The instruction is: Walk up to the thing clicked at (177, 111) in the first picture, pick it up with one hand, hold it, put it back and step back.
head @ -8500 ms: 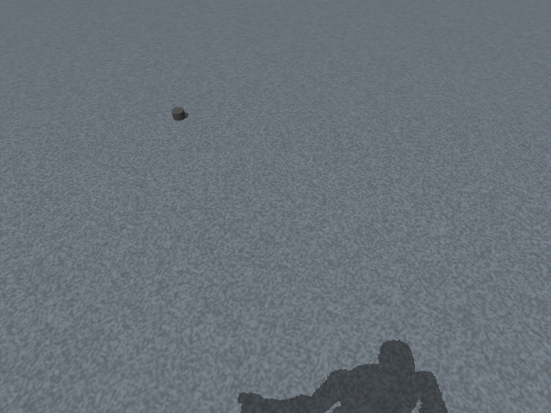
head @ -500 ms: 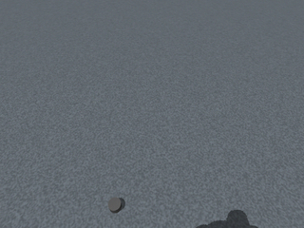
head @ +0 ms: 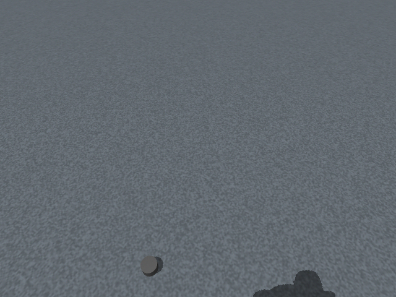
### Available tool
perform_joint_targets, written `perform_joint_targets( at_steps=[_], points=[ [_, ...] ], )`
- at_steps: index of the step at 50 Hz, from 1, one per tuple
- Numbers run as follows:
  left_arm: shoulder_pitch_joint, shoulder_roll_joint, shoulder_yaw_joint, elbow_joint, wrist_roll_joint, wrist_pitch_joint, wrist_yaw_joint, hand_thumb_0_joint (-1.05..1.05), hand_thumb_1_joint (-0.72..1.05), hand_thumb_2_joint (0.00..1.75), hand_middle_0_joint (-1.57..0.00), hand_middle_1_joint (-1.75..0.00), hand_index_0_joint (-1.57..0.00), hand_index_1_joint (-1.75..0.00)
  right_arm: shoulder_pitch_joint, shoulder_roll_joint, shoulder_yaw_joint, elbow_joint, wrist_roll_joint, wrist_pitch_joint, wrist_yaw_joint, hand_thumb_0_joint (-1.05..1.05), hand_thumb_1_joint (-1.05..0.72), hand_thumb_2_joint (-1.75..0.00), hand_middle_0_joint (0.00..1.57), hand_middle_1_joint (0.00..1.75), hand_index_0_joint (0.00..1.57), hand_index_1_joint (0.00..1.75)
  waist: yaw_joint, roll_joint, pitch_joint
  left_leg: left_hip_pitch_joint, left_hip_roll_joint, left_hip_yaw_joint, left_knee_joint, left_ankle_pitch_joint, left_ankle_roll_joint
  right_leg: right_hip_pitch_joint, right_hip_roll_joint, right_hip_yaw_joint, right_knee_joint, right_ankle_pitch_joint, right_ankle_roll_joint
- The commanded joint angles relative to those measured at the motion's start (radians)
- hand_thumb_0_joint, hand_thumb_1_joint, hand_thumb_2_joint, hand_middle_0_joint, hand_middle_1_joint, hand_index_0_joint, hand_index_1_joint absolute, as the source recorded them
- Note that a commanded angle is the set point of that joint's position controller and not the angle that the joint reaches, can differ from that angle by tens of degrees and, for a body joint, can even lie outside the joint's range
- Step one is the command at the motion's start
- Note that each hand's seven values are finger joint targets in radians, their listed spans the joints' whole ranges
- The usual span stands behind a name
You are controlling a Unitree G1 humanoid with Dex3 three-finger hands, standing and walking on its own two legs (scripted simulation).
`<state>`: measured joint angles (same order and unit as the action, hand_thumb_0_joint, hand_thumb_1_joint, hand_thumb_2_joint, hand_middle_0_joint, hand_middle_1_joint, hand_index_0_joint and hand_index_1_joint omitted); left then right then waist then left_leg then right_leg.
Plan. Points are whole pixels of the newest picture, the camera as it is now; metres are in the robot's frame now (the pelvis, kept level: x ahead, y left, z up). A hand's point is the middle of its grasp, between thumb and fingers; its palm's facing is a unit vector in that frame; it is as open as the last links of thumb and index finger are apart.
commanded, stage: stand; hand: left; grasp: from above
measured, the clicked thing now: (149, 266) +0.42 +0.23 -0.76
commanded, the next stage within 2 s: rise first in 0.86 s
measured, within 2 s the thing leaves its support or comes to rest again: neither
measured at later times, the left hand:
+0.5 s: hand out of the picture +0.08 +0.26 -0.16, palm faces -0.03 -0.94 -0.35, open 7.4 cm
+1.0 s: hand out of the picture +0.08 +0.26 -0.16, palm faces -0.01 -0.94 -0.35, open 7.4 cm
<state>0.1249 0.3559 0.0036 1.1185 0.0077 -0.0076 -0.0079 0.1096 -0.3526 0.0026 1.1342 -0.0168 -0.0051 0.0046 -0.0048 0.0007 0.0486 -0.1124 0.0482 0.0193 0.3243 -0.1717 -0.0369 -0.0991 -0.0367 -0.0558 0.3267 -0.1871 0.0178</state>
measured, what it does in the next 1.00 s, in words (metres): stands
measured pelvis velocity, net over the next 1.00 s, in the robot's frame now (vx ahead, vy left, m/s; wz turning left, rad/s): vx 0.01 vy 0.00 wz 0.00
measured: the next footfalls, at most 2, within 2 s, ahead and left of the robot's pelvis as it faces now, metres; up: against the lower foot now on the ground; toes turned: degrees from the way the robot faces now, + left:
none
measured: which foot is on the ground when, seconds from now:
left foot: down 0.00-1.00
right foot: down 0.00-1.00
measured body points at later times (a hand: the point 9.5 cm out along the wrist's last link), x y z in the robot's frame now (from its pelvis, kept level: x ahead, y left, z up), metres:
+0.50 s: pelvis +0.01 +0.00 +0.00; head +0.01 +0.00 +0.45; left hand +0.08 +0.30 -0.13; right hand +0.08 -0.30 -0.13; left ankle +0.00 +0.14 -0.75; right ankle +0.00 -0.13 -0.75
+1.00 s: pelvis +0.01 +0.00 +0.00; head +0.02 +0.00 +0.45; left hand +0.08 +0.30 -0.13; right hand +0.08 -0.30 -0.13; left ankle +0.00 +0.14 -0.75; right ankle +0.00 -0.13 -0.75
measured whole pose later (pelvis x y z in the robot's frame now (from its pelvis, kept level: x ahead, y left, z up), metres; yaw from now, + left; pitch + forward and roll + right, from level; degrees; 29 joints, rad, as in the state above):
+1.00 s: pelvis +0.01 +0.00 +0.00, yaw +0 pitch -1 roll +0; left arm 0.14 0.35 0.01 1.09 0.00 0.00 0.00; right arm 0.12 -0.35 0.00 1.10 0.00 0.00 0.00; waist -0.01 0.00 0.04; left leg -0.12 0.05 0.02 0.33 -0.18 -0.03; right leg -0.11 -0.04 -0.05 0.34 -0.20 0.02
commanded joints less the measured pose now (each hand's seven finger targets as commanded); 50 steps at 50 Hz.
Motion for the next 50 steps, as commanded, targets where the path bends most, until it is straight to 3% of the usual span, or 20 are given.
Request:
perform_joint_targets(
  at_steps=[1,4,11,21,28,40,47,48,49,50],
  points=[
    [-0.039,0.212,0.039,-0.058,0.003,-0.02,0.013,0.0,0.9,0.9,-0.2,-0.3,-0.2,-0.3,-0.035,-0.216,-0.039,-0.058,0.005,-0.018,-0.01,0.0,-0.9,-0.9,0.2,0.3,0.2,0.3,0.003,0.013,-0.063,0.0,0.091,-0.079,-0.051,0.119,0.042,0.007,-0.111,0.092,-0.065,0.112,-0.028],
    [-0.035,0.217,0.039,-0.057,0.005,-0.021,0.015,0.0,0.9,0.9,-0.2,-0.3,-0.2,-0.3,-0.042,-0.213,-0.04,-0.061,0.006,-0.019,-0.01,0.0,-0.9,-0.9,0.2,0.3,0.2,0.3,0.004,0.0,-0.083,0.022,0.096,-0.081,-0.042,0.162,0.041,0.014,-0.11,0.084,-0.054,0.151,-0.027],
    [-0.041,0.214,0.038,-0.056,0.004,-0.019,0.015,0.0,0.9,0.9,-0.2,-0.3,-0.2,-0.3,-0.045,-0.21,-0.041,-0.061,0.005,-0.015,-0.01,0.0,-0.9,-0.9,0.2,0.3,0.2,0.3,0.002,0.005,-0.052,0.004,0.088,-0.076,-0.053,0.108,0.039,-0.002,-0.108,0.087,-0.066,0.1,-0.03],
    [-0.035,0.216,0.039,-0.061,0.004,-0.024,0.017,0.0,0.9,0.9,-0.2,-0.3,-0.2,-0.3,-0.046,-0.211,-0.041,-0.066,0.007,-0.02,-0.011,0.0,-0.9,-0.9,0.2,0.3,0.2,0.3,0.006,-0.003,-0.089,0.036,0.099,-0.076,-0.037,0.203,0.044,0.022,-0.114,0.084,-0.049,0.199,-0.027],
    [-0.033,0.211,0.038,-0.058,0.005,-0.02,0.015,0.0,0.9,0.9,-0.2,-0.3,-0.2,-0.3,-0.044,-0.211,-0.04,-0.062,0.005,-0.018,-0.012,0.0,-0.9,-0.9,0.2,0.3,0.2,0.3,0.007,0.003,-0.06,0.014,0.091,-0.073,-0.054,0.131,0.041,0.003,-0.107,0.085,-0.066,0.127,-0.027],
    [-0.031,0.214,0.04,-0.056,0.004,-0.02,0.015,0.0,0.9,0.9,-0.2,-0.3,-0.2,-0.3,-0.041,-0.209,-0.041,-0.062,0.007,-0.018,-0.009,0.0,-0.9,-0.9,0.2,0.3,0.2,0.3,0.005,-0.008,-0.052,0.009,0.089,-0.078,-0.062,0.118,0.04,-0.002,-0.106,0.084,-0.065,0.1,-0.028],
    [-0.034,0.215,0.041,-0.06,0.003,-0.02,0.015,0.0,0.9,0.9,-0.2,-0.3,-0.2,-0.3,-0.038,-0.208,-0.041,-0.066,0.005,-0.019,-0.011,0.0,-0.9,-0.9,0.2,0.3,0.2,0.3,0.004,0.004,-0.08,0.022,0.092,-0.072,-0.046,0.17,0.042,0.017,-0.112,0.087,-0.05,0.162,-0.032],
    [-0.028,0.213,0.039,-0.057,0.001,-0.021,0.015,0.0,0.82,0.98,-0.13,-0.38,-0.12,-0.38,-0.038,-0.21,-0.04,-0.063,0.006,-0.02,-0.011,0.0,-0.94,-0.92,0.2,0.3,0.2,0.3,0.008,0.004,-0.071,0.024,0.092,-0.074,-0.047,0.171,0.042,0.012,-0.111,0.088,-0.054,0.159,-0.031],
    [-0.379,0.029,0.037,-0.408,-0.05,-0.107,0.028,0.0,0.74,1.02,-0.16,-0.46,-0.12,-0.46,-0.007,-0.04,-0.001,-0.332,0.08,-0.068,-0.034,0.0,-1.01,-0.93,0.2,0.3,0.2,0.3,-0.119,0.037,0.017,-0.098,-0.051,0.042,0.021,0.016,0.042,-0.233,0.022,0.032,0.013,0.094,-0.02],
    [-0.483,0.103,0.066,-0.351,-0.046,-0.101,0.038,0.0,0.66,1.0,-0.18,-0.54,-0.14,-0.54,0.041,-0.073,-0.01,-0.282,0.077,-0.066,-0.045,0.0,-0.95,-0.92,0.2,0.3,0.2,0.3,-0.084,-0.012,-0.038,-0.085,-0.053,0.035,0.036,0.0,0.046,-0.167,0.02,0.017,0.015,0.06,-0.016]
  ],
)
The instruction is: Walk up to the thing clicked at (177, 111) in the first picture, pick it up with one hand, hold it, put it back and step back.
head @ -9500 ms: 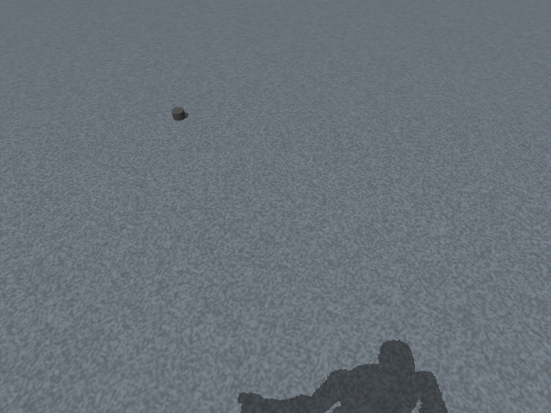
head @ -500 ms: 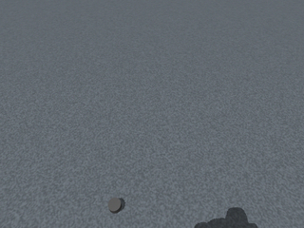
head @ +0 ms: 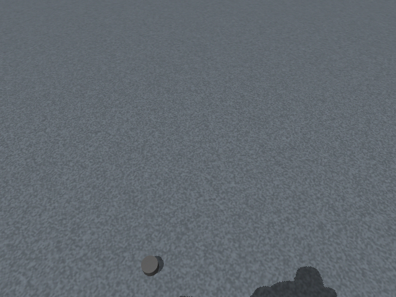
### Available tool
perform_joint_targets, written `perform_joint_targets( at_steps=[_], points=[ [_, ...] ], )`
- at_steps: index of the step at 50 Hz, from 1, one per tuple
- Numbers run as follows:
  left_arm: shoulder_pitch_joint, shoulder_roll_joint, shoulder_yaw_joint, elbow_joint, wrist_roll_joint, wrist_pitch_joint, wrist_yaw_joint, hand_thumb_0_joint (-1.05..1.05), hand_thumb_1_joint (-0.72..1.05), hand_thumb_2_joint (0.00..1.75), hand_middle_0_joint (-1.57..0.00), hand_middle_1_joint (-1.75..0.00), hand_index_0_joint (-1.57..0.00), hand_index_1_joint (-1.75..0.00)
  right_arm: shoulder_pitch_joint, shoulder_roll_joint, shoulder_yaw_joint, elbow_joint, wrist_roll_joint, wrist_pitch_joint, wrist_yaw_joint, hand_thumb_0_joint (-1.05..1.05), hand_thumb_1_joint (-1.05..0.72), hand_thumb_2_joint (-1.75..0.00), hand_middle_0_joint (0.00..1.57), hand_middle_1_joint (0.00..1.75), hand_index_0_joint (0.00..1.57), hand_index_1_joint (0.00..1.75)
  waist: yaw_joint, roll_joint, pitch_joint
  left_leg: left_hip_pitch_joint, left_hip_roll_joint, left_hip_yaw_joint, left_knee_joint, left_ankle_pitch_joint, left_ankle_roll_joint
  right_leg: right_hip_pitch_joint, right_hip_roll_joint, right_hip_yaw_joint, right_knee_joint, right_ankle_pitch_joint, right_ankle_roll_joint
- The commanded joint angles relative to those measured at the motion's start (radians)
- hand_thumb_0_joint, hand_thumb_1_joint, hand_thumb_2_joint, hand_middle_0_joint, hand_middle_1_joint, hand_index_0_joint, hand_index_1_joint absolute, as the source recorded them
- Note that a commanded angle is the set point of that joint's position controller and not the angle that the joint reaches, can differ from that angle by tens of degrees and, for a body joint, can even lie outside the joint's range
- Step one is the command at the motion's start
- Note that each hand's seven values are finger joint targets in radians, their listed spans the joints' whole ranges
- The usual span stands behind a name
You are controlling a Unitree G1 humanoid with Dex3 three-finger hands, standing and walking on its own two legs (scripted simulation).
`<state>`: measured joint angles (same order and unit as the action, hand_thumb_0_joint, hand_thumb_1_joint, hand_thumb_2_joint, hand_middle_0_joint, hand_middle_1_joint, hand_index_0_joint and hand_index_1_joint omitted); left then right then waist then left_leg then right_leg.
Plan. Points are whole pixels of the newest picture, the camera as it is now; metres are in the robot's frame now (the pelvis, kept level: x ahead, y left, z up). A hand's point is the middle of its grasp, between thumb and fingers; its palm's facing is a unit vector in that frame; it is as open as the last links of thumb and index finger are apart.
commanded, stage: rise first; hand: left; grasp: from above
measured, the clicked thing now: (150, 265) +0.41 +0.23 -0.76
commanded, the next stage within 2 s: none
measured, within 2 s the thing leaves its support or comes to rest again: neither
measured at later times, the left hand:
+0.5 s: hand out of the picture +0.13 +0.26 -0.21, palm faces -0.10 -0.90 -0.42, open 13.5 cm
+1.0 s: hand out of the picture +0.14 +0.29 -0.31, palm faces -0.33 -0.74 -0.59, open 14.0 cm
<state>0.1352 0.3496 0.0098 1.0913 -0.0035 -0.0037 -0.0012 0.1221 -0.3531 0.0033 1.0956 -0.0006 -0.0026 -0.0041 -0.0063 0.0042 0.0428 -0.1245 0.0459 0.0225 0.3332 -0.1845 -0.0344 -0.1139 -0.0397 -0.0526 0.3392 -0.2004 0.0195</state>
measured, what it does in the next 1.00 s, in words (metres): lowers itself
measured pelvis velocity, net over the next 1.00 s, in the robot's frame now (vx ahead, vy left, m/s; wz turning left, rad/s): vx -0.05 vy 0.02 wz -0.02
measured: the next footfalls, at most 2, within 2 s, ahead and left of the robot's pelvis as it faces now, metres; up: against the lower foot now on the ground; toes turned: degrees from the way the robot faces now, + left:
none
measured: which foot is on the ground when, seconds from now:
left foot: down 0.00-1.00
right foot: down 0.00-1.00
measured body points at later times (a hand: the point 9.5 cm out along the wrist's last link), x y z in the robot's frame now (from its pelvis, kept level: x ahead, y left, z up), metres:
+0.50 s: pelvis -0.02 +0.01 -0.06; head +0.06 +0.02 +0.39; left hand +0.14 +0.31 -0.18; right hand +0.09 -0.26 -0.16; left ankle +0.00 +0.14 -0.75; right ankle -0.01 -0.13 -0.75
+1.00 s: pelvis -0.05 +0.02 -0.16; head +0.08 +0.03 +0.27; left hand +0.15 +0.32 -0.27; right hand +0.15 -0.24 -0.25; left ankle +0.00 +0.14 -0.75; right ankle -0.01 -0.13 -0.75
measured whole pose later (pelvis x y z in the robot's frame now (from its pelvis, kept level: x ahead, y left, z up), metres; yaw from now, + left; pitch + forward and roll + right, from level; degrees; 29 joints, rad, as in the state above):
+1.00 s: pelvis -0.05 +0.02 -0.16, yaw -1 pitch +24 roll -2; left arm 0.08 0.38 0.13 0.60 0.44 0.08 0.03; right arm 0.14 -0.26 -0.03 0.58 -0.01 -0.23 0.00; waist -0.03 0.00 -0.16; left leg -1.28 0.06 -0.02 1.45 -0.60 -0.01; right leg -1.25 -0.06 -0.03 1.42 -0.59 0.03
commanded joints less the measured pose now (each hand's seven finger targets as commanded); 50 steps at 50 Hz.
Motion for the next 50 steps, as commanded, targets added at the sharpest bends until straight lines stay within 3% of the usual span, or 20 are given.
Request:
perform_joint_targets(
  at_steps=[1,2,4,6,8,15,19,24,26,27,28,30,31,37,38,42,44,46,48,50],
  points=[
    [-0.285,0.197,0.11,-0.125,-0.011,-0.063,0.035,0.0,0.58,0.98,-0.15,-0.62,-0.13,-0.62,0.067,-0.106,-0.029,-0.245,0.066,-0.058,-0.048,0.0,-0.92,-0.91,0.2,0.3,0.2,0.3,-0.051,-0.035,-0.021,-0.1,-0.049,0.035,0.037,0.001,0.043,-0.151,0.03,0.004,0.007,0.04,-0.023],
    [-0.249,0.212,0.129,-0.061,0.01,-0.044,0.025,0.0,0.5,0.96,-0.14,-0.7,-0.13,-0.7,0.082,-0.103,-0.042,-0.259,0.058,-0.052,-0.047,0.0,-0.9,-0.9,0.2,0.3,0.2,0.3,-0.041,-0.052,-0.052,-0.128,-0.055,0.032,0.071,0.007,0.046,-0.164,0.028,0.003,0.029,0.033,-0.026],
    [-0.327,0.265,0.169,-0.066,0.055,-0.052,0.003,0.0,0.34,0.94,-0.11,-0.86,-0.13,-0.85,0.094,-0.101,-0.067,-0.31,0.042,-0.062,-0.051,0.0,-0.9,-0.9,0.2,0.3,0.2,0.3,-0.023,-0.049,-0.159,-0.148,-0.054,0.028,0.131,0.042,0.048,-0.167,0.022,0.01,0.099,0.079,-0.024],
    [-0.165,0.237,0.199,-0.021,0.104,-0.029,-0.013,0.0,0.18,0.93,-0.06,-1.0,-0.1,-0.96,0.136,-0.091,-0.091,-0.335,0.018,-0.068,-0.039,0.0,-0.89,-0.9,0.2,0.3,0.2,0.3,0.015,-0.007,-0.239,-0.201,-0.064,0.03,0.202,0.113,0.041,-0.165,0.019,0.013,0.175,0.142,-0.029],
    [-0.114,0.208,0.199,-0.072,0.124,-0.008,-0.016,0.0,0.02,0.97,-0.03,-1.06,-0.07,-1.02,0.141,-0.079,-0.093,-0.386,0.02,-0.072,-0.032,0.0,-0.9,-0.9,0.2,0.3,0.2,0.3,0.033,0.039,-0.274,-0.2,-0.067,0.031,0.216,0.141,0.032,-0.168,0.026,0.013,0.206,0.152,-0.035],
    [-0.151,0.173,0.192,-0.215,0.174,0.09,0.016,0.0,-0.48,0.99,-0.05,-1.08,-0.06,-1.07,0.107,-0.06,-0.1,-0.502,0.022,-0.092,-0.015,0.0,-0.87,-0.89,0.2,0.3,0.2,0.3,0.007,-0.004,-0.248,-0.314,-0.05,0.014,0.315,0.073,0.031,-0.312,0.041,-0.002,0.289,0.053,-0.032],
    [-0.116,0.171,0.213,-0.302,0.197,0.085,0.025,0.0,-0.54,1.01,-0.06,-1.06,-0.05,-1.07,0.13,-0.054,-0.109,-0.532,0.014,-0.117,-0.008,0.0,-0.86,-0.89,0.2,0.3,0.2,0.3,0.0,0.019,-0.277,-0.406,-0.043,0.012,0.423,0.032,0.03,-0.411,0.038,0.004,0.39,0.015,-0.03],
    [-0.081,0.167,0.21,-0.485,0.223,0.081,0.027,0.0,-0.58,1.02,-0.07,-1.06,-0.05,-1.07,0.126,-0.05,-0.115,-0.572,0.008,-0.146,-0.015,0.0,-0.87,-0.89,0.2,0.3,0.2,0.3,-0.011,0.068,-0.334,-0.466,-0.022,-0.016,0.495,-0.019,0.027,-0.523,0.042,0.0,0.492,-0.04,-0.033],
    [-0.018,0.135,0.193,-0.498,0.234,0.093,0.028,0.0,-0.58,1.01,-0.06,-1.07,-0.05,-1.08,0.12,-0.042,-0.112,-0.587,0.007,-0.158,-0.017,0.0,-0.87,-0.89,0.2,0.3,0.2,0.3,-0.018,0.054,-0.342,-0.491,-0.02,-0.02,0.526,-0.041,0.028,-0.553,0.042,0.0,0.519,-0.061,-0.032],
    [0.014,0.153,0.215,-0.493,0.24,0.104,0.03,0.0,-0.57,1.02,-0.06,-1.07,-0.04,-1.09,0.123,-0.049,-0.114,-0.586,0.007,-0.16,-0.018,0.0,-0.86,-0.89,0.2,0.3,0.2,0.3,-0.011,0.049,-0.343,-0.516,-0.019,-0.021,0.538,-0.044,0.03,-0.558,0.04,0.003,0.533,-0.062,-0.033],
    [-0.004,0.146,0.197,-0.576,0.246,0.106,0.029,0.0,-0.58,1.01,-0.06,-1.07,-0.05,-1.08,0.111,-0.04,-0.111,-0.601,0.007,-0.165,-0.02,0.0,-0.87,-0.89,0.2,0.3,0.2,0.3,-0.01,0.066,-0.356,-0.522,-0.02,-0.019,0.557,-0.05,0.031,-0.577,0.039,0.008,0.544,-0.069,-0.034],
    [0.034,0.152,0.21,-0.581,0.257,0.123,0.032,0.0,-0.55,0.99,-0.05,-1.07,-0.05,-1.08,0.11,-0.041,-0.111,-0.608,0.005,-0.173,-0.022,0.0,-0.86,-0.89,0.2,0.3,0.2,0.3,-0.014,0.06,-0.363,-0.546,-0.017,-0.022,0.587,-0.046,0.031,-0.6,0.041,0.003,0.571,-0.069,-0.032],
    [0.044,0.13,0.19,-0.603,0.26,0.131,0.031,0.0,-0.56,0.99,-0.06,-1.08,-0.06,-1.08,0.11,-0.04,-0.111,-0.612,0.004,-0.178,-0.022,0.0,-0.88,-0.9,0.2,0.3,0.2,0.3,-0.025,0.061,-0.368,-0.558,-0.016,-0.022,0.599,-0.058,0.032,-0.618,0.04,0.006,0.583,-0.073,-0.031],
    [0.119,0.141,0.195,-0.687,0.289,0.162,0.034,0.0,-0.53,0.96,-0.06,-1.09,-0.07,-1.09,0.096,-0.029,-0.103,-0.631,0.003,-0.204,-0.023,0.0,-0.88,-0.9,0.2,0.3,0.2,0.3,-0.02,0.065,-0.386,-0.653,-0.02,-0.024,0.68,-0.12,0.037,-0.701,0.038,0.009,0.656,-0.125,-0.031],
    [0.07,0.149,0.186,-0.745,0.292,0.159,0.035,0.0,-0.54,0.95,-0.07,-1.1,-0.07,-1.09,0.08,-0.031,-0.101,-0.649,0.004,-0.21,-0.024,0.0,-0.89,-0.9,0.2,0.3,0.2,0.3,-0.03,0.075,-0.401,-0.664,-0.017,-0.031,0.698,-0.116,0.037,-0.727,0.037,0.009,0.677,-0.122,-0.032],
    [-0.034,0.16,0.175,-0.673,0.356,0.132,0.041,0.0,-0.53,0.95,-0.05,-1.11,-0.07,-1.1,0.06,-0.034,-0.093,-0.637,0.004,-0.234,-0.023,0.0,-0.87,-0.89,0.2,0.3,0.2,0.3,-0.054,0.052,-0.385,-0.793,-0.021,-0.036,0.802,-0.193,0.042,-0.87,0.037,0.015,0.775,-0.185,-0.032],
    [-0.084,0.193,0.196,-0.627,0.397,0.1,0.044,0.0,-0.51,0.96,-0.04,-1.1,-0.05,-1.09,0.048,-0.047,-0.098,-0.628,-0.001,-0.245,-0.016,0.0,-0.84,-0.89,0.2,0.3,0.2,0.3,-0.043,0.064,-0.393,-0.869,-0.021,-0.049,0.856,-0.24,0.038,-0.956,0.033,0.015,0.848,-0.227,-0.032],
    [-0.11,0.192,0.181,-0.612,0.442,0.06,0.05,0.0,-0.51,0.97,-0.05,-1.09,-0.05,-1.09,0.042,-0.051,-0.105,-0.623,0.0,-0.258,-0.01,0.0,-0.83,-0.88,0.2,0.3,0.2,0.3,-0.033,0.057,-0.429,-0.922,-0.027,-0.046,0.902,-0.285,0.04,-1.002,0.029,0.02,0.897,-0.262,-0.033],
    [-0.148,0.191,0.152,-0.631,0.485,0.025,0.058,0.0,-0.5,0.96,-0.06,-1.09,-0.06,-1.09,0.038,-0.058,-0.109,-0.616,0.002,-0.267,-0.005,0.0,-0.83,-0.88,0.2,0.3,0.2,0.3,-0.039,0.084,-0.509,-0.944,-0.025,-0.052,0.955,-0.265,0.034,-1.062,0.027,0.024,0.971,-0.243,-0.037],
    [-0.209,0.219,0.155,-0.598,0.536,-0.005,0.075,0.0,-0.51,0.97,-0.05,-1.1,-0.05,-1.1,0.035,-0.076,-0.115,-0.596,0.005,-0.27,0.0,0.0,-0.84,-0.89,0.2,0.3,0.2,0.3,-0.041,0.105,-0.543,-0.978,-0.021,-0.075,1.005,-0.241,0.025,-1.154,0.027,0.016,1.051,-0.233,-0.04]
  ],
)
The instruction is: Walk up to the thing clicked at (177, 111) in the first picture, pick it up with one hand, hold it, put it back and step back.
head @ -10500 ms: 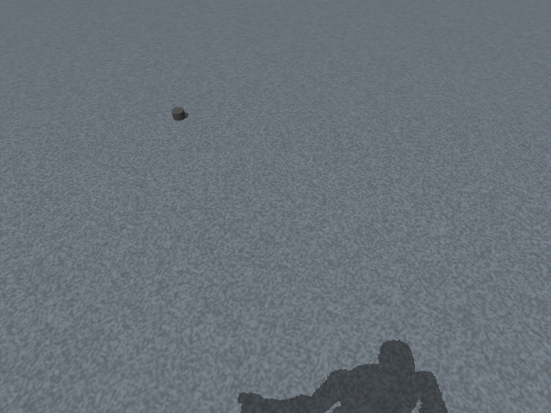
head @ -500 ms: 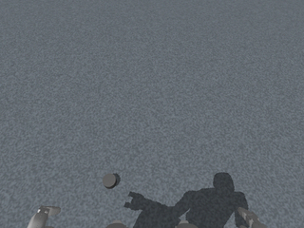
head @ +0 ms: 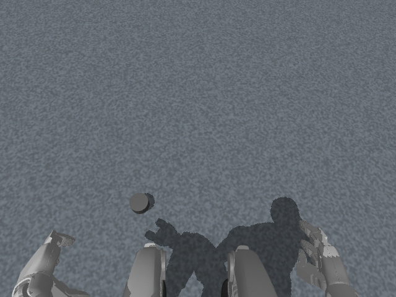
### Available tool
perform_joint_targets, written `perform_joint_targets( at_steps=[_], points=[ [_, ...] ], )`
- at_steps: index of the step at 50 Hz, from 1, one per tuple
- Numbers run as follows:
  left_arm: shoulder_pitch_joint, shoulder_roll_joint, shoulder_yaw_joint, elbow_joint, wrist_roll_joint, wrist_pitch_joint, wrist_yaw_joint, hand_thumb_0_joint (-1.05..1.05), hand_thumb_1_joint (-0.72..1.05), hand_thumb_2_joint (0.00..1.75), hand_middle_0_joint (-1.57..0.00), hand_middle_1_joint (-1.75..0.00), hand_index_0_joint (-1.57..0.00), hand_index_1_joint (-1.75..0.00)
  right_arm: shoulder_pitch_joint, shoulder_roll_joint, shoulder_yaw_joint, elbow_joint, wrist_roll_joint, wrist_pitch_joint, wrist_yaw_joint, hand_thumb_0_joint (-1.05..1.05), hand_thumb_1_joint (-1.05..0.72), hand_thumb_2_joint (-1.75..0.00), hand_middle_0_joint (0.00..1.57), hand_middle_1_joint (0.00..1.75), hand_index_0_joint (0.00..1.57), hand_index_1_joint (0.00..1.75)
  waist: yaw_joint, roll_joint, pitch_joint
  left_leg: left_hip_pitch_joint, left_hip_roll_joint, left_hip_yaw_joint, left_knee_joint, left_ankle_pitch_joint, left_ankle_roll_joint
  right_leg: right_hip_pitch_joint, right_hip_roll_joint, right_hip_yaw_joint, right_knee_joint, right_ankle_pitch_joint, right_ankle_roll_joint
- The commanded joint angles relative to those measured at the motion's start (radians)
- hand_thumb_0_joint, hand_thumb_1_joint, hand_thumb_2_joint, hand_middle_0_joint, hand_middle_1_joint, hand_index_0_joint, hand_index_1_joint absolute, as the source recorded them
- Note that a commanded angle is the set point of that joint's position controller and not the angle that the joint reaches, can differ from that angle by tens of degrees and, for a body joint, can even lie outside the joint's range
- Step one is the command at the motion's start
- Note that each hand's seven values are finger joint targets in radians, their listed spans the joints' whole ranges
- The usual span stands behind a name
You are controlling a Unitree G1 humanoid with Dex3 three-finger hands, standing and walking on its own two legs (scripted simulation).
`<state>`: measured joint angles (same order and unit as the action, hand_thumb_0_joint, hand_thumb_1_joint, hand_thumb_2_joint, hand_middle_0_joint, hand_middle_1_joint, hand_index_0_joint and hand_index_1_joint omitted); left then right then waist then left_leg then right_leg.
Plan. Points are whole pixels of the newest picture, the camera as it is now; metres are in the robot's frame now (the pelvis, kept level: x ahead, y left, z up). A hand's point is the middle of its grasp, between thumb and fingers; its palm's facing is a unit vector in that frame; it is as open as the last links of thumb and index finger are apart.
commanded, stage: rise first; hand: left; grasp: from above
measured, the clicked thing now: (139, 203) +0.46 +0.22 -0.59
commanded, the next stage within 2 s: approach in 1.76 s
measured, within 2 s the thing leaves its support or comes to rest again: neither
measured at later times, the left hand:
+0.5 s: hand (98, 225) +0.32 +0.29 -0.34, palm faces -0.46 -0.27 -0.85, open 14.0 cm
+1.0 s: hand (106, 212) +0.38 +0.30 -0.42, palm faces -0.45 -0.04 -0.89, open 14.2 cm
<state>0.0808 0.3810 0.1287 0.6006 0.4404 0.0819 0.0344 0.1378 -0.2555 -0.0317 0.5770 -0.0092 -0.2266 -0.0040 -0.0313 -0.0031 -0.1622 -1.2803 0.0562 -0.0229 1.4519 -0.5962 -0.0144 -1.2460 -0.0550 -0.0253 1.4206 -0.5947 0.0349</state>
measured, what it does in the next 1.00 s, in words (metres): lowers itself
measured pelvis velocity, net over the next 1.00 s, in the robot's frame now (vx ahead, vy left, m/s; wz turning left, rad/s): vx -0.06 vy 0.00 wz -0.09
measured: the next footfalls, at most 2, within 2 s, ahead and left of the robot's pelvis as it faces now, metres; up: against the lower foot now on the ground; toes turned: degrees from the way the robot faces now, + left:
none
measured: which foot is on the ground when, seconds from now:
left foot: down 0.00-1.00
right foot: down 0.00-1.00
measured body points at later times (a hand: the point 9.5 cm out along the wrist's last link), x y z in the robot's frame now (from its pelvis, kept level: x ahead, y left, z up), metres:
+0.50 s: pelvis -0.06 -0.01 -0.20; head +0.16 +0.01 +0.20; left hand +0.34 +0.30 -0.29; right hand +0.06 -0.29 -0.33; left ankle +0.04 +0.13 -0.58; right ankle +0.04 -0.14 -0.58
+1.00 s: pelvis -0.06 +0.00 -0.27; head +0.16 +0.05 +0.12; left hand +0.40 +0.30 -0.37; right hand +0.00 -0.29 -0.38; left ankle +0.04 +0.13 -0.58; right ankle +0.04 -0.14 -0.58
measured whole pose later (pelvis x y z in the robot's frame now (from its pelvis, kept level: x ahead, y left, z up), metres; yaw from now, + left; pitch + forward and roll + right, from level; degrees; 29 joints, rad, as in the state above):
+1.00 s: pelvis -0.06 +0.00 -0.27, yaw -5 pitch +32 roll -7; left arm -0.78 0.74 0.14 1.29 1.25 -0.31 0.33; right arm 0.12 -0.27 -0.01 0.77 -0.13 -0.04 0.11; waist -0.15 -0.02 -0.07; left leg -2.25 0.04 -0.13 2.35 -0.66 -0.01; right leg -2.17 -0.03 -0.03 2.27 -0.65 0.04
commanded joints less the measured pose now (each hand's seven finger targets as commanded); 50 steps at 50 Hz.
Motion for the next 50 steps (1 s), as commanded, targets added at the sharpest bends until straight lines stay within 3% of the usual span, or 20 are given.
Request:
perform_joint_targets(
  at_steps=[1,4,8,11,14,16,21,24,27,29,30,33,34,35,37,39,41,44,47,50],
  points=[
    [-0.179,0.208,0.047,-0.072,0.116,-0.103,0.049,0.0,-0.53,0.98,-0.05,-1.11,-0.05,-1.1,0.019,-0.179,-0.082,-0.063,0.013,-0.045,0.003,0.0,-0.85,-0.89,0.2,0.3,0.2,0.3,-0.008,0.118,-0.348,0.157,-0.028,-0.035,-0.09,0.173,0.003,-0.061,0.042,-0.014,0.003,0.161,-0.057],
    [-0.219,0.266,0.089,0.016,0.189,-0.142,0.084,0.0,-0.52,0.98,-0.04,-1.11,-0.05,-1.11,0.021,-0.186,-0.082,-0.039,0.014,-0.033,0.016,0.0,-0.86,-0.89,0.2,0.3,0.2,0.3,0.018,0.1,-0.418,0.059,-0.039,-0.026,0.013,0.203,0.009,-0.123,0.043,-0.013,0.088,0.175,-0.06],
    [-0.343,0.323,0.092,0.014,0.265,-0.184,0.114,0.0,-0.53,1.0,-0.06,-1.1,-0.06,-1.1,0.035,-0.2,-0.096,-0.004,0.008,-0.018,0.029,0.0,-0.86,-0.89,0.2,0.3,0.2,0.3,0.02,0.12,-0.545,-0.001,-0.043,-0.007,0.146,0.265,0.015,-0.194,0.044,-0.011,0.188,0.223,-0.061],
    [-0.488,0.349,0.082,0.07,0.317,-0.213,0.13,0.0,-0.55,1.03,-0.06,-1.08,-0.05,-1.09,0.051,-0.202,-0.101,0.022,-0.002,-0.003,0.037,0.0,-0.86,-0.89,0.2,0.3,0.2,0.3,-0.004,0.092,-0.553,-0.116,-0.045,0.0,0.227,0.192,0.021,-0.244,0.044,-0.014,0.235,0.181,-0.056],
    [-0.581,0.437,0.109,0.141,0.374,-0.246,0.145,0.0,-0.54,1.03,-0.06,-1.08,-0.06,-1.08,0.067,-0.208,-0.103,0.042,-0.008,0.013,0.041,0.0,-0.86,-0.89,0.2,0.3,0.2,0.3,0.006,0.077,-0.586,-0.2,-0.047,0.016,0.298,0.125,0.029,-0.266,0.045,-0.014,0.267,0.123,-0.053],
    [-0.649,0.439,0.095,0.146,0.399,-0.265,0.151,0.0,-0.55,1.05,-0.06,-1.07,-0.05,-1.08,0.073,-0.211,-0.107,0.047,-0.014,0.024,0.046,0.0,-0.86,-0.89,0.2,0.3,0.2,0.3,-0.003,0.064,-0.62,-0.231,-0.048,0.017,0.332,0.09,0.034,-0.298,0.047,-0.018,0.288,0.087,-0.053],
    [-0.767,0.519,0.11,0.238,0.471,-0.301,0.172,0.0,-0.57,1.06,-0.05,-1.07,-0.05,-1.08,0.099,-0.214,-0.106,0.07,-0.027,0.055,0.049,0.0,-0.87,-0.9,0.2,0.3,0.2,0.3,-0.007,0.048,-0.623,-0.328,-0.051,0.025,0.401,0.014,0.042,-0.342,0.055,-0.027,0.325,-0.005,-0.051],
    [-0.843,0.535,0.097,0.258,0.513,-0.314,0.185,0.0,-0.57,1.05,-0.04,-1.07,-0.04,-1.08,0.114,-0.221,-0.098,0.092,-0.035,0.073,0.053,0.0,-0.87,-0.9,0.2,0.3,0.2,0.3,-0.021,0.113,-0.637,-0.314,-0.047,0.013,0.431,0.033,0.038,-0.404,0.056,-0.049,0.392,0.026,-0.057],
    [-0.856,0.558,0.108,0.339,0.564,-0.322,0.204,0.0,-0.57,1.05,-0.05,-1.05,-0.05,-1.06,0.128,-0.226,-0.096,0.105,-0.042,0.097,0.059,0.0,-0.88,-0.9,0.2,0.3,0.2,0.3,-0.025,0.121,-0.582,-0.353,-0.047,-0.004,0.447,0.013,0.037,-0.482,0.059,-0.07,0.434,0.012,-0.062],
    [-0.896,0.564,0.094,0.367,0.591,-0.333,0.216,0.0,-0.58,1.06,-0.05,-1.03,-0.05,-1.04,0.118,-0.225,-0.091,0.103,-0.05,0.113,0.066,0.0,-0.89,-0.9,0.2,0.3,0.2,0.3,-0.04,0.129,-0.535,-0.4,-0.048,-0.008,0.46,-0.042,0.04,-0.522,0.06,-0.076,0.452,-0.033,-0.063],
    [-0.895,0.593,0.112,0.4,0.605,-0.337,0.224,0.0,-0.57,1.05,-0.06,-1.03,-0.05,-1.03,0.126,-0.228,-0.087,0.11,-0.052,0.123,0.07,0.0,-0.89,-0.9,0.2,0.3,0.2,0.3,-0.042,0.121,-0.527,-0.413,-0.049,-0.011,0.47,-0.042,0.041,-0.525,0.062,-0.08,0.464,-0.035,-0.063],
    [-0.963,0.561,0.07,0.413,0.646,-0.355,0.246,0.0,-0.57,1.05,-0.06,-1.01,-0.05,-1.01,0.126,-0.226,-0.083,0.112,-0.064,0.143,0.08,0.0,-0.9,-0.9,0.2,0.3,0.2,0.3,-0.06,0.156,-0.529,-0.41,-0.051,-0.005,0.505,-0.02,0.039,-0.572,0.063,-0.082,0.495,-0.013,-0.066],
    [-0.983,0.582,0.074,0.421,0.655,-0.361,0.255,0.0,-0.56,1.04,-0.06,-1.0,-0.06,-1.01,0.121,-0.228,-0.078,0.115,-0.067,0.146,0.082,0.0,-0.9,-0.9,0.2,0.3,0.2,0.3,-0.06,0.159,-0.525,-0.416,-0.049,-0.006,0.516,-0.028,0.039,-0.578,0.062,-0.084,0.502,-0.022,-0.066],
    [-1.012,0.583,0.066,0.435,0.668,-0.364,0.262,0.0,-0.55,1.03,-0.06,-0.99,-0.06,-1.0,0.134,-0.232,-0.077,0.123,-0.071,0.15,0.085,0.0,-0.9,-0.9,0.2,0.3,0.2,0.3,-0.08,0.157,-0.519,-0.423,-0.049,-0.011,0.529,-0.028,0.041,-0.596,0.061,-0.087,0.509,-0.016,-0.064],
    [-1.036,0.63,0.089,0.443,0.695,-0.374,0.279,0.0,-0.56,1.04,-0.06,-0.98,-0.06,-0.99,0.138,-0.24,-0.071,0.135,-0.08,0.159,0.09,0.0,-0.9,-0.9,0.2,0.3,0.2,0.3,-0.064,0.2,-0.54,-0.401,-0.048,-0.017,0.539,-0.004,0.035,-0.619,0.059,-0.092,0.546,0.006,-0.067],
    [-1.049,0.625,0.083,0.481,0.728,-0.377,0.291,0.0,-0.56,1.04,-0.06,-0.98,-0.05,-0.98,0.151,-0.242,-0.07,0.14,-0.089,0.167,0.095,0.0,-0.9,-0.9,0.2,0.3,0.2,0.3,-0.077,0.199,-0.559,-0.403,-0.05,-0.012,0.563,0.028,0.035,-0.623,0.063,-0.096,0.558,0.033,-0.068],
    [-1.086,0.616,0.066,0.504,0.746,-0.383,0.305,0.0,-0.56,1.03,-0.06,-0.98,-0.05,-0.98,0.147,-0.242,-0.064,0.145,-0.099,0.172,0.1,0.0,-0.9,-0.9,0.2,0.3,0.2,0.3,-0.098,0.199,-0.519,-0.435,-0.049,-0.016,0.575,0.003,0.037,-0.652,0.062,-0.103,0.571,0.016,-0.065],
    [-1.114,0.662,0.079,0.526,0.776,-0.388,0.324,0.0,-0.56,1.03,-0.06,-0.98,-0.05,-0.98,0.134,-0.251,-0.061,0.156,-0.106,0.176,0.103,0.0,-0.9,-0.9,0.2,0.3,0.2,0.3,-0.081,0.24,-0.531,-0.425,-0.048,-0.025,0.576,-0.034,0.033,-0.693,0.061,-0.107,0.597,-0.015,-0.068],
    [-1.156,0.634,0.048,0.548,0.801,-0.394,0.338,0.0,-0.55,1.02,-0.06,-0.99,-0.06,-0.99,0.134,-0.254,-0.057,0.163,-0.118,0.181,0.11,0.0,-0.9,-0.9,0.2,0.3,0.2,0.3,-0.111,0.264,-0.528,-0.427,-0.049,-0.034,0.592,-0.032,0.033,-0.724,0.062,-0.118,0.622,-0.003,-0.063],
    [-1.156,0.646,0.059,0.582,0.824,-0.398,0.356,0.0,-0.54,1.01,-0.06,-0.99,-0.06,-0.99,0.135,-0.253,-0.05,0.173,-0.129,0.185,0.112,0.0,-0.9,-0.9,0.2,0.3,0.2,0.3,-0.109,0.255,-0.529,-0.435,-0.053,-0.026,0.62,0.009,0.036,-0.726,0.062,-0.117,0.639,0.027,-0.061]
  ],
)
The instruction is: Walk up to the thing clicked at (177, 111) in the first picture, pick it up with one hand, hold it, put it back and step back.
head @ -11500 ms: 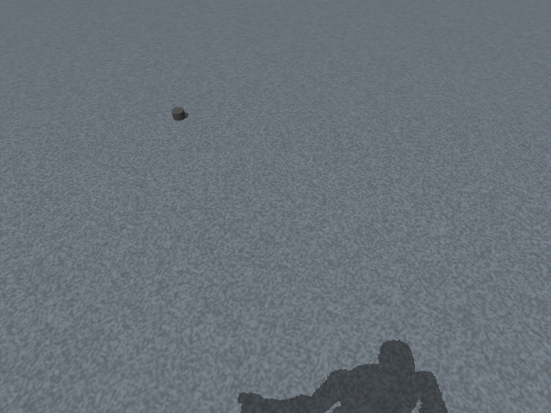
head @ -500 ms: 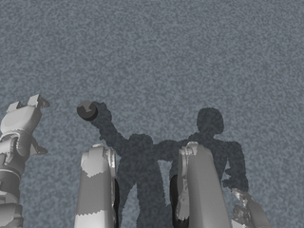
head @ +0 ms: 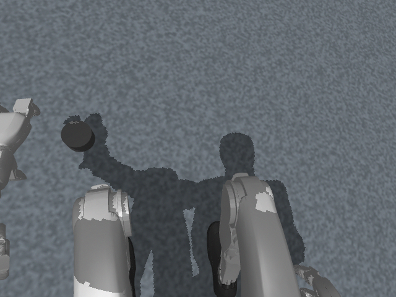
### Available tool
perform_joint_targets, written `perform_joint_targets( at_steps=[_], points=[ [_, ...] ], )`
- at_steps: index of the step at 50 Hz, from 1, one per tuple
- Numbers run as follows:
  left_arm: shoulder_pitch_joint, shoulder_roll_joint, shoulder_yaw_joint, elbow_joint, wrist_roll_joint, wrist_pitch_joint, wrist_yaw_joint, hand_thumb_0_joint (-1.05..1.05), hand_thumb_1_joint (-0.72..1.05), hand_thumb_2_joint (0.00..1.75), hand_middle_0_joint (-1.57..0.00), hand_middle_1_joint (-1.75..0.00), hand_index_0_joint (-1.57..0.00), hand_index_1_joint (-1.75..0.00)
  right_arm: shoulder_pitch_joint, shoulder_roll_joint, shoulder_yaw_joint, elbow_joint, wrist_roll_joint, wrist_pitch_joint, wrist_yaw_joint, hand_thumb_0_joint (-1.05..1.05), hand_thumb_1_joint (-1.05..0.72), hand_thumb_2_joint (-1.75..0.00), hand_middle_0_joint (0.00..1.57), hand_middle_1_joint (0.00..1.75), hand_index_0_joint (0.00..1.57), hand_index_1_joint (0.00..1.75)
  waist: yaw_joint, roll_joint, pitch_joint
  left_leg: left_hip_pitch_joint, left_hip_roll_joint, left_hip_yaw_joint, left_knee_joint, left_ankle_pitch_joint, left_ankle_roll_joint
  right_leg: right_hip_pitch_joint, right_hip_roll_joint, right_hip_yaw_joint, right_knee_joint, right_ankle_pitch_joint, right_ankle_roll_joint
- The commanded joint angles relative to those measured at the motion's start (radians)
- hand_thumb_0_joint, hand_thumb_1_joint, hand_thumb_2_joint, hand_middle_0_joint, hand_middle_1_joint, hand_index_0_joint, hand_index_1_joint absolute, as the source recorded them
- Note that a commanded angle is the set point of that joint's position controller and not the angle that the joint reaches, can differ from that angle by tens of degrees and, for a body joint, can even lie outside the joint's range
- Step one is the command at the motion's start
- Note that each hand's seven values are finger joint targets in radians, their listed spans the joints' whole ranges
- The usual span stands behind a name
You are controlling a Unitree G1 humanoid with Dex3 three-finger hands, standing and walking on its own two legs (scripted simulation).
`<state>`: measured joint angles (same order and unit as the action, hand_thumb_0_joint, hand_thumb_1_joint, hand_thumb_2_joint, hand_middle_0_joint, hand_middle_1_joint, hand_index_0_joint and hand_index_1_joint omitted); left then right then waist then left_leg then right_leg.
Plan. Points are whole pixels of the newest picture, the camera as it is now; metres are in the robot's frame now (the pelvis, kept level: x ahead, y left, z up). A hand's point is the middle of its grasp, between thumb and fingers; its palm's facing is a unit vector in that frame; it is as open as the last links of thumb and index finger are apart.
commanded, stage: rise first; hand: left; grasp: from above
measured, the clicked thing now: (78, 136) +0.50 +0.27 -0.32
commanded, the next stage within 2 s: approach in 0.76 s
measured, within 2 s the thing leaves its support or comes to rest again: neither
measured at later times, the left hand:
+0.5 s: hand (29, 141) +0.44 +0.33 -0.19, palm faces -0.45 -0.08 -0.89, open 14.2 cm
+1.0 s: hand (38, 140) +0.45 +0.32 -0.21, palm faces -0.45 -0.07 -0.89, open 14.2 cm
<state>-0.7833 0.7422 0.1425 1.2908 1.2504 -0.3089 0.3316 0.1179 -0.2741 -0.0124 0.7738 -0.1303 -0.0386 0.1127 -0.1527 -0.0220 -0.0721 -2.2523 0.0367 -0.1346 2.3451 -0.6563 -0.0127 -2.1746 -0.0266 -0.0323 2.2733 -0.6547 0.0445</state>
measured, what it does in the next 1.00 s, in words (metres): stands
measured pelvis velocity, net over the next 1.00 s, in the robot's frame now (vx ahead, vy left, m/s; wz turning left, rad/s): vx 0.01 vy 0.00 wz -0.03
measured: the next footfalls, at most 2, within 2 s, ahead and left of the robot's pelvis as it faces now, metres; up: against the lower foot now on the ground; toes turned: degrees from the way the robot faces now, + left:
none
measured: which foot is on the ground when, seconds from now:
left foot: down 0.00-1.00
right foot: down 0.00-1.00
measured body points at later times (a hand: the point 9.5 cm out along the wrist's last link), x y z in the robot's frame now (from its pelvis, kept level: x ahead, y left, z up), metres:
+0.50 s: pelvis +0.01 +0.00 -0.02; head +0.25 +0.06 +0.35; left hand +0.46 +0.33 -0.14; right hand +0.08 -0.28 -0.14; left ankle +0.09 +0.13 -0.31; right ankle +0.11 -0.14 -0.31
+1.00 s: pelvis +0.01 +0.00 -0.03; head +0.25 +0.07 +0.34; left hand +0.47 +0.32 -0.16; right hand +0.07 -0.28 -0.14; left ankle +0.09 +0.13 -0.31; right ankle +0.11 -0.14 -0.31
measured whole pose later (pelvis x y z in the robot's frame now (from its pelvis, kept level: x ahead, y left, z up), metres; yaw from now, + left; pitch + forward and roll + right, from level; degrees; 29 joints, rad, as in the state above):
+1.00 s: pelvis +0.01 +0.00 -0.03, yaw -2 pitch +32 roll -8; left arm -0.90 0.83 0.15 1.48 1.31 -0.31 0.44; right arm 0.10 -0.28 0.06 0.79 -0.22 -0.06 0.15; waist -0.23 -0.04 -0.01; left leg -2.35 0.03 -0.18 2.47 -0.69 -0.03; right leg -2.26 -0.01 -0.05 2.38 -0.68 0.05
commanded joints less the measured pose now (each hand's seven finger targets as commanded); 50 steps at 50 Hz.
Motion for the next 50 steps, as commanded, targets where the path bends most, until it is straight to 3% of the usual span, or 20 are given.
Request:
perform_joint_targets(
  at_steps=[1,5,7,11,13,16,24,31,33,35,41,43,44,46,50],
  points=[
    [-0.302,0.302,0.051,-0.107,0.021,-0.01,0.063,0.0,-0.54,1.01,-0.06,-1.0,-0.06,-0.99,0.158,-0.236,-0.071,-0.021,-0.013,-0.003,-0.004,0.0,-0.9,-0.9,0.2,0.3,0.2,0.3,0.007,0.267,-0.634,0.531,-0.033,0.089,-0.255,0.088,0.035,0.21,0.036,-0.112,-0.21,0.104,-0.072],
    [-0.312,0.3,0.059,-0.059,0.025,-0.005,0.084,0.0,-0.55,1.01,-0.06,-1.0,-0.06,-1.0,0.16,-0.232,-0.06,-0.013,-0.028,-0.002,0.002,0.0,-0.9,-0.9,0.2,0.3,0.2,0.3,0.001,0.25,-0.629,0.506,-0.037,0.101,-0.225,0.112,0.04,0.222,0.037,-0.11,-0.198,0.12,-0.069],
    [-0.342,0.301,0.05,-0.057,0.031,-0.004,0.092,0.0,-0.56,1.02,-0.06,-1.0,-0.06,-1.0,0.168,-0.232,-0.057,-0.011,-0.035,-0.003,0.004,0.0,-0.9,-0.9,0.2,0.3,0.2,0.3,-0.016,0.265,-0.639,0.502,-0.036,0.102,-0.215,0.12,0.039,0.224,0.038,-0.112,-0.191,0.13,-0.071],
    [-0.344,0.318,0.068,-0.034,0.026,0.003,0.104,0.0,-0.56,1.02,-0.06,-1.0,-0.05,-1.0,0.169,-0.234,-0.052,-0.007,-0.044,-0.002,0.006,0.0,-0.9,-0.9,0.2,0.3,0.2,0.3,-0.013,0.252,-0.64,0.48,-0.037,0.103,-0.205,0.109,0.041,0.221,0.039,-0.112,-0.181,0.122,-0.069],
    [-0.357,0.322,0.056,-0.029,0.034,0.002,0.1,0.0,-0.56,1.02,-0.05,-1.01,-0.05,-1.01,0.167,-0.235,-0.051,-0.008,-0.048,-0.003,0.006,0.0,-0.9,-0.9,0.2,0.3,0.2,0.3,-0.022,0.275,-0.638,0.477,-0.036,0.104,-0.192,0.114,0.041,0.217,0.041,-0.112,-0.177,0.132,-0.07],
    [-0.346,0.331,0.07,-0.036,0.025,0.003,0.102,0.0,-0.56,1.03,-0.06,-1.0,-0.05,-1.01,0.173,-0.236,-0.051,-0.007,-0.048,-0.001,0.009,0.0,-0.9,-0.9,0.2,0.3,0.2,0.3,-0.014,0.27,-0.649,0.481,-0.035,0.099,-0.19,0.128,0.039,0.215,0.043,-0.116,-0.165,0.142,-0.073],
    [-0.336,0.343,0.08,-0.014,0.026,0.001,0.108,0.0,-0.56,1.02,-0.06,-1.01,-0.06,-1.01,0.194,-0.243,-0.038,-0.006,-0.06,0.001,0.018,0.0,-0.9,-0.9,0.2,0.3,0.2,0.3,-0.035,0.278,-0.634,0.463,-0.033,0.1,-0.156,0.188,0.04,0.246,0.043,-0.12,-0.146,0.206,-0.066],
    [-0.344,0.369,0.099,0.023,0.024,-0.009,0.119,0.0,-0.55,1.01,-0.06,-1.01,-0.06,-1.01,0.186,-0.254,-0.032,-0.006,-0.067,0.002,0.021,0.0,-0.9,-0.9,0.2,0.3,0.2,0.3,-0.038,0.272,-0.611,0.445,-0.032,0.095,-0.146,0.137,0.04,0.218,0.047,-0.124,-0.142,0.16,-0.068],
    [-0.36,0.371,0.092,0.024,0.032,-0.013,0.122,0.0,-0.56,1.01,-0.06,-1.01,-0.06,-1.01,0.18,-0.258,-0.023,-0.007,-0.076,0.002,0.023,0.0,-0.9,-0.9,0.2,0.3,0.2,0.3,-0.05,0.279,-0.603,0.417,-0.035,0.095,-0.142,0.12,0.041,0.226,0.048,-0.125,-0.145,0.151,-0.067],
    [-0.346,0.38,0.096,0.042,0.033,-0.011,0.129,0.0,-0.56,1.01,-0.06,-1.01,-0.06,-1.01,0.18,-0.256,-0.021,-0.005,-0.073,0.001,0.022,0.0,-0.9,-0.9,0.2,0.3,0.2,0.3,-0.041,0.259,-0.603,0.413,-0.036,0.098,-0.134,0.12,0.043,0.236,0.048,-0.119,-0.149,0.152,-0.067],
    [-0.373,0.384,0.091,0.052,0.04,-0.01,0.142,0.0,-0.55,1.01,-0.06,-1.01,-0.06,-1.01,0.175,-0.265,-0.013,-0.002,-0.083,-0.005,0.025,0.0,-0.9,-0.9,0.2,0.3,0.2,0.3,-0.062,0.282,-0.587,0.42,-0.035,0.085,-0.139,0.102,0.04,0.197,0.051,-0.134,-0.134,0.137,-0.068],
    [-0.36,0.373,0.086,0.051,0.044,-0.01,0.147,0.0,-0.61,1.09,-0.07,-0.96,-0.02,-1.01,0.181,-0.266,-0.011,0.001,-0.086,-0.006,0.027,0.0,-0.9,-0.9,0.2,0.3,0.2,0.3,-0.066,0.298,-0.597,0.428,-0.036,0.088,-0.129,0.137,0.039,0.215,0.051,-0.134,-0.128,0.171,-0.064],
    [-0.361,0.365,0.08,0.067,0.039,-0.007,0.149,0.0,-0.55,1.01,-0.06,-1.03,-0.06,-1.03,0.174,-0.264,-0.011,0.002,-0.083,-0.008,0.028,0.0,-0.9,-0.9,0.2,0.3,0.2,0.3,-0.06,0.29,-0.584,0.424,-0.036,0.086,-0.136,0.117,0.038,0.194,0.052,-0.133,-0.128,0.151,-0.068],
    [-0.406,0.328,0.038,0.057,0.044,-0.008,0.148,0.0,-0.55,0.99,-0.06,-1.04,-0.06,-1.03,0.181,-0.263,-0.012,0.006,-0.085,-0.014,0.03,0.0,-0.9,-0.9,0.2,0.3,0.2,0.3,-0.093,0.306,-0.569,0.425,-0.034,0.081,-0.132,0.107,0.038,0.177,0.052,-0.14,-0.129,0.148,-0.067],
    [-0.47,0.277,-0.008,0.022,0.039,-0.006,0.156,0.0,-0.53,0.98,-0.06,-1.06,-0.07,-1.05,0.197,-0.265,-0.01,0.01,-0.082,-0.026,0.031,0.0,-0.9,-0.9,0.2,0.3,0.2,0.3,-0.122,0.333,-0.595,0.449,-0.029,0.074,-0.128,0.123,0.035,0.178,0.056,-0.143,-0.13,0.167,-0.065]
  ],
)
